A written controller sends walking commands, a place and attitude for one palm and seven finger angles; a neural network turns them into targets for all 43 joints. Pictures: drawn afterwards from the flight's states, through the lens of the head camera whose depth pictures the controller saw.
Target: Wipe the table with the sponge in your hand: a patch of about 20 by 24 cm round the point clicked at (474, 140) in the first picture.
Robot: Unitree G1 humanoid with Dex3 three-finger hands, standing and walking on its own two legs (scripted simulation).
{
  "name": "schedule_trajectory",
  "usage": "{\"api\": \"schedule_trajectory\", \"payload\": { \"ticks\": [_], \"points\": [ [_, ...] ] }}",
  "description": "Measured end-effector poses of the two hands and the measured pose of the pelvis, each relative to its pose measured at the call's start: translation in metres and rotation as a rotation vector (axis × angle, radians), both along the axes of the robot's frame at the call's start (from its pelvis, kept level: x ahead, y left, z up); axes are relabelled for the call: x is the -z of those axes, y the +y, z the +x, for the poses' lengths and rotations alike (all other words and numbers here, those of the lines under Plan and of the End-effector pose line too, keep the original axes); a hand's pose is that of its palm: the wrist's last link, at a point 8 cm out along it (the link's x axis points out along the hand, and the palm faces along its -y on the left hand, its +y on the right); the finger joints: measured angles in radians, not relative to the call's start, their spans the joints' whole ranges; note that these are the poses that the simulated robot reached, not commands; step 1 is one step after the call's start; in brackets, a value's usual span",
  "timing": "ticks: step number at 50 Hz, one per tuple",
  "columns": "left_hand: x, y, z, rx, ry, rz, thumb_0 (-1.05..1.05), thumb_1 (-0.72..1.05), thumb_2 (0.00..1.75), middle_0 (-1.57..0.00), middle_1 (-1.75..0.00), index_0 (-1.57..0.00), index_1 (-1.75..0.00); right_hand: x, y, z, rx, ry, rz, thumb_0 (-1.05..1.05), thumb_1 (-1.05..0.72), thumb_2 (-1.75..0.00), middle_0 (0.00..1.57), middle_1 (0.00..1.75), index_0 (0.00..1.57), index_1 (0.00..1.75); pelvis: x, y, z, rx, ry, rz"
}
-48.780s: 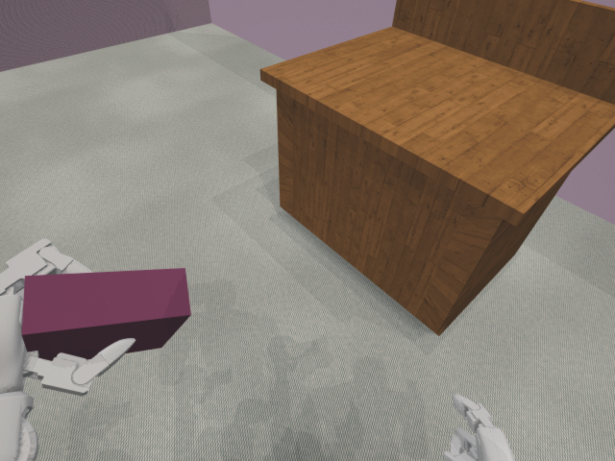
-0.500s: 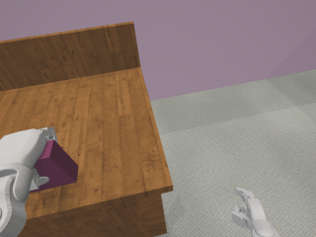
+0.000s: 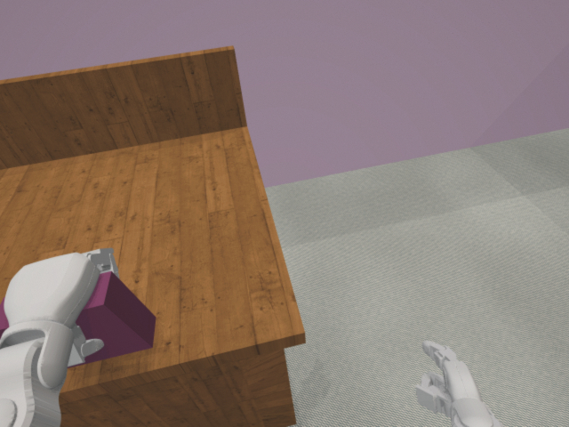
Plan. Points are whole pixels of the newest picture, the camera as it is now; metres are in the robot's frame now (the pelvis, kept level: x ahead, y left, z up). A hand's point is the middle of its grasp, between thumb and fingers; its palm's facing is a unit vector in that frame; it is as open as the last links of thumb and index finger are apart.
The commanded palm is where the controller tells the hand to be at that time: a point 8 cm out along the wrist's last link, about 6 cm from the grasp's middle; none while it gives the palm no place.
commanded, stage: bring the sponge back beside the body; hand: left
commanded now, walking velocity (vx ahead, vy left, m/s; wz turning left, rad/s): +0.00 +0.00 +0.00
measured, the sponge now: (91, 330) +0.18 +0.31 +0.07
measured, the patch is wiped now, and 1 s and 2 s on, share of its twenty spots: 1.00 1.00 1.00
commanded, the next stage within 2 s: step back with the hand held close in 0.56 s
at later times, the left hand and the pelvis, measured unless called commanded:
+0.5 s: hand (96, 317) +0.18 +0.27 +0.11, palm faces +0.06 -0.06 -1.00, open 9.1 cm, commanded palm +0.15 +0.27 +0.17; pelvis +0.00 -0.02 +0.00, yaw +0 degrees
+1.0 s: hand (139, 305) +0.19 +0.21 +0.14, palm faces +0.26 -0.85 -0.45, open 9.1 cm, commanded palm +0.14 +0.27 +0.17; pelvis -0.02 -0.01 -0.01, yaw +0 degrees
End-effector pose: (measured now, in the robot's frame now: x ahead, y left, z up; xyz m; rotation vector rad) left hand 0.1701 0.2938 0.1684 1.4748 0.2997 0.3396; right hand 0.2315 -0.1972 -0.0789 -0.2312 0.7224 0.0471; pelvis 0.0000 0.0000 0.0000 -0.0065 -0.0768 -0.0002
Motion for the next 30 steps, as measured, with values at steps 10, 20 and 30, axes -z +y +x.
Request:
{"api": "schedule_trajectory", "payload": {
  "ticks": [10,20,30],
  "points": [
    [0.006,-0.015,-0.01,0.015,-0.008,-0.012,-0.01,-0.46,1.11,-0.82,-1.4,-0.84,-1.46,-0.002,-0.003,-0.001,-0.006,-0.013,0.007,0.01,-0.9,-0.9,0.21,0.3,0.21,0.3,0.0,-0.005,-0.003,0.004,-0.014,0.002],
    [0.003,-0.023,-0.01,-0.005,-0.02,0.009,-0.01,-0.46,1.11,-0.82,-1.4,-0.84,-1.46,-0.004,-0.003,0.002,-0.016,-0.029,0.026,0.01,-0.9,-0.9,0.21,0.3,0.21,0.3,0.0,-0.012,-0.005,0.006,-0.019,0.005],
    [0.006,-0.031,-0.01,-0.007,0.002,-0.01,-0.01,-0.46,1.11,-0.82,-1.41,-0.84,-1.46,-0.004,-0.013,0.002,-0.009,-0.037,0.024,0.01,-0.9,-0.9,0.21,0.3,0.21,0.3,0.0,-0.018,-0.004,0.007,-0.019,0.007]
  ]
}}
